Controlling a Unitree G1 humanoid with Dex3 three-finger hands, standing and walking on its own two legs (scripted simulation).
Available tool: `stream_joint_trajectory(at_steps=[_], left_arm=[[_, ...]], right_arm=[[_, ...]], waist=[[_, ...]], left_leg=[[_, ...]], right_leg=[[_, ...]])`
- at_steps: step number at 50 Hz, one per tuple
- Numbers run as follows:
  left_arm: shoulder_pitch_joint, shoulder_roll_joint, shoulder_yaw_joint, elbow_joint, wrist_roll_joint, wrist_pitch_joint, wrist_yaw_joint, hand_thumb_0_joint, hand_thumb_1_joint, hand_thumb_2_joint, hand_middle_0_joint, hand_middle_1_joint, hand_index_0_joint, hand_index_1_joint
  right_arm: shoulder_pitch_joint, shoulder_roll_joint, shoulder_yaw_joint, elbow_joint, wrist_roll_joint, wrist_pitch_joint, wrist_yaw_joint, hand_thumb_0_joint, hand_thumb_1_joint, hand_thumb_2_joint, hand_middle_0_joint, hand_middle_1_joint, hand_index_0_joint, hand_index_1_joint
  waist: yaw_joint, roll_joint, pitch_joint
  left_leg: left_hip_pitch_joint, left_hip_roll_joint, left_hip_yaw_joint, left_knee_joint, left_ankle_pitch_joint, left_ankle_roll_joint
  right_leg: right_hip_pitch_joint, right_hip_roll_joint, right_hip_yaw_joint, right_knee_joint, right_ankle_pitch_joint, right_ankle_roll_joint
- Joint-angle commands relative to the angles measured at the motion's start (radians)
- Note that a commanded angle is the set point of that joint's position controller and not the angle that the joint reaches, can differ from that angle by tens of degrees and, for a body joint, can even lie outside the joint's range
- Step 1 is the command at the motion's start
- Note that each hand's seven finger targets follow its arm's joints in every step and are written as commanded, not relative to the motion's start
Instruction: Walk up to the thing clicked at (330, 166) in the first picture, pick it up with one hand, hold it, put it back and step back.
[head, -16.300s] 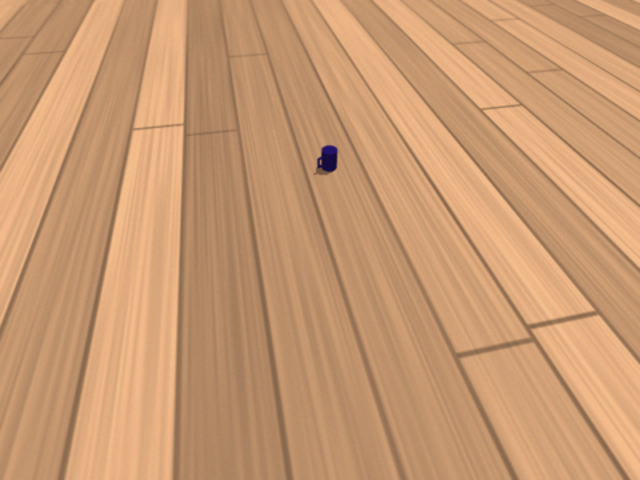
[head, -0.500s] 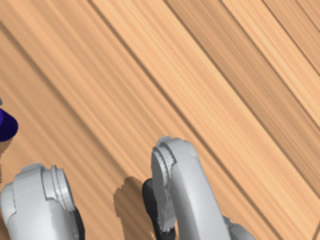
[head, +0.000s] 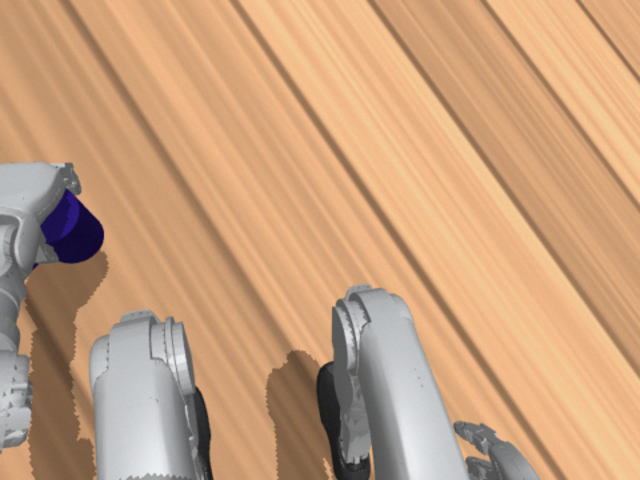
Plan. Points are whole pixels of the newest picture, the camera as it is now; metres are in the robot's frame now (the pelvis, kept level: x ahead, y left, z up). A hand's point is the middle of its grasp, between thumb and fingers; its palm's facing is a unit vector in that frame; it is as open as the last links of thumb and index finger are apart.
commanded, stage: settle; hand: left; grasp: from above
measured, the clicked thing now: (50, 235) +0.44 +0.32 -0.21
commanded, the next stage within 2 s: lift in 0.12 s
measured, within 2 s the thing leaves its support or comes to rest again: neither
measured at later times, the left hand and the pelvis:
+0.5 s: hand (13, 221) +0.42 +0.31 -0.10, palm faces -0.47 -0.06 -0.88, open 10.5 cm; pelvis -0.01 +0.00 +0.03, yaw +2 degrees
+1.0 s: hand out of the picture +0.36 +0.31 +0.06, palm faces -0.44 -0.11 -0.89, open 10.5 cm; pelvis -0.01 +0.01 +0.16, yaw +5 degrees
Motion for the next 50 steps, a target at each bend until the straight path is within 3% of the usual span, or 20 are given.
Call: stream_joint_trajectory(at_steps=[1,3,9,10,11,12,13,14,16,19,22,27,32,42,43,44,48,50], left_arm=[[-0.313,0.252,0.051,-0.179,-0.012,-0.023,0.029,0.000,0.658,0.990,-1.064,-0.784,-1.049,-0.802],[-0.350,0.285,0.063,-0.191,-0.003,-0.033,0.034,0.000,0.656,1.016,-1.080,-0.781,-1.057,-0.807],[-0.395,0.287,0.064,-0.208,0.009,-0.037,0.054,0.000,0.692,1.045,-1.097,-0.789,-1.073,-0.816],[-0.398,0.284,0.059,-0.207,0.014,-0.035,0.057,0.000,0.716,1.012,-1.163,-0.791,-1.140,-0.816],[-0.390,0.285,0.061,-0.196,0.011,-0.032,0.059,0.000,0.636,1.019,-1.083,-0.711,-1.060,-0.736],[-0.376,0.296,0.071,-0.196,0.010,-0.025,0.062,0.000,0.697,0.970,-1.132,-0.768,-1.113,-0.788],[-0.380,0.280,0.059,-0.205,0.005,-0.017,0.059,0.000,0.617,0.988,-1.052,-0.688,-1.033,-0.710],[-0.381,0.289,0.067,-0.224,0.002,-0.011,0.058,0.000,0.670,0.939,-1.117,-0.733,-1.097,-0.755],[-0.380,0.286,0.066,-0.237,-0.014,0.008,0.045,0.000,0.706,1.016,-1.139,-0.713,-1.105,-0.748],[-0.338,0.256,0.044,-0.233,-0.040,0.031,0.003,0.000,0.701,1.025,-1.151,-0.691,-1.112,-0.733],[-0.292,0.260,0.050,-0.286,-0.052,0.038,-0.036,0.000,0.708,1.039,-1.166,-0.679,-1.122,-0.726],[-0.262,0.225,0.039,-0.384,-0.087,0.032,-0.072,0.000,0.697,1.034,-1.151,-0.691,-1.109,-0.736],[-0.194,0.213,0.044,-0.472,-0.100,0.027,-0.087,0.000,0.662,1.020,-1.124,-0.674,-1.080,-0.722],[-0.059,0.132,0.018,-0.628,-0.143,0.080,-0.106,0.000,0.698,0.980,-1.151,-0.618,-1.104,-0.668],[-0.043,0.145,0.025,-0.643,-0.143,0.086,-0.109,0.000,0.710,0.988,-1.161,-0.621,-1.113,-0.671],[-0.031,0.114,0.003,-0.669,-0.148,0.092,-0.113,0.000,0.708,0.979,-1.152,-0.632,-1.107,-0.680],[0.079,0.093,0.003,-0.701,-0.170,0.112,-0.124,0.000,0.729,0.945,-1.161,-0.606,-1.119,-0.652],[0.096,0.066,-0.018,-0.741,-0.171,0.119,-0.127,0.000,0.726,0.950,-1.160,-0.615,-1.117,-0.661]], right_arm=[[0.218,-0.226,-0.076,-0.011,0.004,0.015,-0.027,0.000,-0.918,-0.906,0.199,0.300,0.199,0.300],[0.207,-0.223,-0.077,-0.016,0.003,0.021,-0.032,0.000,-0.919,-0.907,0.199,0.300,0.199,0.300],[0.217,-0.222,-0.080,-0.013,0.004,0.025,-0.046,0.000,-0.914,-0.904,0.199,0.300,0.199,0.300],[0.220,-0.222,-0.082,-0.011,0.003,0.024,-0.047,0.000,-0.942,-0.917,0.198,0.300,0.198,0.300],[0.222,-0.224,-0.082,-0.010,0.004,0.022,-0.047,0.000,-0.896,-0.898,0.200,0.299,0.200,0.299],[0.224,-0.224,-0.084,-0.015,0.005,0.022,-0.048,0.000,-0.939,-0.916,0.199,0.300,0.199,0.300],[0.227,-0.220,-0.088,-0.014,0.008,0.025,-0.050,0.000,-0.895,-0.897,0.200,0.299,0.200,0.299],[0.229,-0.219,-0.091,-0.012,0.011,0.026,-0.052,0.000,-0.937,-0.915,0.199,0.300,0.199,0.300],[0.236,-0.220,-0.102,-0.015,0.020,0.028,-0.057,0.000,-0.921,-0.910,0.200,0.300,0.199,0.300],[0.247,-0.214,-0.112,-0.018,0.033,0.032,-0.061,0.000,-0.921,-0.910,0.199,0.300,0.199,0.300],[0.246,-0.209,-0.121,-0.027,0.048,0.041,-0.067,0.000,-0.921,-0.910,0.199,0.300,0.199,0.300],[0.248,-0.194,-0.128,-0.049,0.065,0.049,-0.076,0.000,-0.922,-0.910,0.199,0.300,0.199,0.300],[0.235,-0.188,-0.138,-0.069,0.081,0.052,-0.090,0.000,-0.919,-0.910,0.199,0.300,0.199,0.300],[0.187,-0.170,-0.156,-0.094,0.103,0.061,-0.124,0.000,-0.911,-0.908,0.200,0.300,0.199,0.300],[0.180,-0.172,-0.158,-0.097,0.108,0.062,-0.128,0.000,-0.911,-0.908,0.200,0.300,0.199,0.300],[0.175,-0.165,-0.156,-0.100,0.110,0.063,-0.135,0.000,-0.912,-0.908,0.200,0.300,0.199,0.300],[0.142,-0.155,-0.150,-0.107,0.121,0.061,-0.155,0.000,-0.908,-0.905,0.200,0.300,0.199,0.300],[0.137,-0.146,-0.150,-0.107,0.125,0.059,-0.165,0.000,-0.910,-0.906,0.200,0.300,0.199,0.300]], waist=[[-0.015,0.243,-0.664],[-0.005,0.280,-0.678],[-0.005,0.296,-0.708],[-0.009,0.317,-0.712],[-0.003,0.322,-0.716],[0.000,0.309,-0.728],[0.003,0.311,-0.737],[0.013,0.320,-0.761],[0.022,0.318,-0.793],[0.014,0.291,-0.750],[0.041,0.283,-0.780],[0.037,0.234,-0.781],[0.066,0.254,-0.785],[0.082,0.238,-0.760],[0.088,0.249,-0.759],[0.084,0.251,-0.757],[0.094,0.209,-0.700],[0.093,0.198,-0.711]], left_leg=[[0.528,-0.032,0.100,-0.225,0.191,0.030],[0.548,-0.030,0.102,-0.240,0.167,0.025],[0.574,-0.037,0.106,-0.274,0.122,0.023],[0.594,-0.036,0.104,-0.277,0.125,0.020],[0.591,-0.037,0.107,-0.279,0.127,0.021],[0.601,-0.038,0.103,-0.290,0.121,0.022],[0.603,-0.040,0.110,-0.299,0.115,0.022],[0.615,-0.041,0.114,-0.306,0.118,0.022],[0.643,-0.042,0.109,-0.335,0.104,0.022],[0.635,-0.043,0.105,-0.364,0.087,0.026],[0.667,-0.043,0.110,-0.384,0.111,0.029],[0.683,-0.043,0.111,-0.427,0.116,0.034],[0.765,-0.040,0.098,-0.505,0.113,0.028],[0.958,-0.033,0.076,-0.700,0.105,0.023],[0.982,-0.031,0.071,-0.726,0.094,0.021],[1.002,-0.032,0.074,-0.748,0.092,0.021],[1.074,-0.032,0.078,-0.844,0.081,0.021],[1.127,-0.035,0.090,-0.875,0.112,0.022]], right_leg=[[0.311,0.037,-0.060,-0.260,0.267,-0.063],[0.294,0.036,-0.057,-0.257,0.238,-0.069],[0.281,0.031,-0.056,-0.278,0.190,-0.070],[0.273,0.029,-0.057,-0.273,0.193,-0.072],[0.277,0.029,-0.055,-0.278,0.193,-0.072],[0.281,0.028,-0.055,-0.285,0.186,-0.072],[0.289,0.027,-0.051,-0.296,0.181,-0.072],[0.302,0.026,-0.046,-0.302,0.182,-0.072],[0.305,0.024,-0.044,-0.313,0.165,-0.075],[0.316,0.023,-0.038,-0.342,0.157,-0.074],[0.352,0.021,-0.026,-0.363,0.177,-0.073],[0.405,0.021,-0.012,-0.422,0.179,-0.068],[0.437,0.017,-0.009,-0.470,0.174,-0.069],[0.582,0.011,-0.001,-0.622,0.179,-0.061],[0.600,0.011,0.000,-0.633,0.172,-0.062],[0.625,0.011,0.004,-0.658,0.174,-0.060],[0.725,0.011,0.014,-0.757,0.165,-0.057],[0.780,0.011,0.023,-0.806,0.189,-0.056]])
